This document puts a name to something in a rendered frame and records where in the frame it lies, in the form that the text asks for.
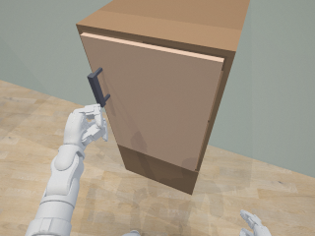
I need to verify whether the left robot hand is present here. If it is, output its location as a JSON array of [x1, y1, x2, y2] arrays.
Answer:
[[63, 103, 108, 151]]

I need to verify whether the robot left forearm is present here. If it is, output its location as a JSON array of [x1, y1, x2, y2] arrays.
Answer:
[[25, 144, 86, 236]]

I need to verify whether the cupboard door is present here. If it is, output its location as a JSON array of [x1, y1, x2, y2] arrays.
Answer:
[[80, 32, 224, 171]]

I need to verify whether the handle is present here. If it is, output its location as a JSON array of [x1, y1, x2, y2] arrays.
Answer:
[[87, 67, 110, 108]]

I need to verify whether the right robot hand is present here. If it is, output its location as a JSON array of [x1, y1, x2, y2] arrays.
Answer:
[[239, 209, 272, 236]]

